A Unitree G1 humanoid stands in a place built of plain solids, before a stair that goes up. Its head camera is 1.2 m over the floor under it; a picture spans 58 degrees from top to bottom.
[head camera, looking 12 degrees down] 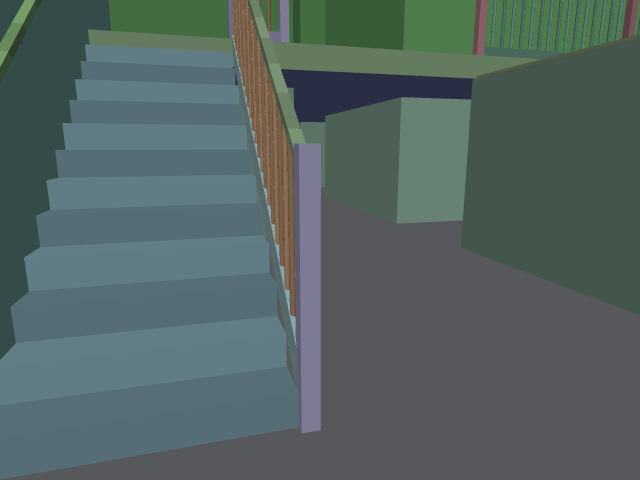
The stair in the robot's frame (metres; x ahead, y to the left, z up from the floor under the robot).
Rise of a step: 0.17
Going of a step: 0.23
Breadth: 1.20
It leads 16 degrees to the left of straight ahead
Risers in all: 13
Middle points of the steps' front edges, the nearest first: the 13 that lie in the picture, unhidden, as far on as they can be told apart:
1.53 0.67 0.17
1.75 0.74 0.34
1.98 0.80 0.51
2.20 0.86 0.68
2.43 0.93 0.85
2.65 0.99 1.02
2.88 1.05 1.19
3.10 1.12 1.36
3.33 1.18 1.53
3.55 1.24 1.70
3.78 1.31 1.87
4.01 1.37 2.04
4.23 1.44 2.21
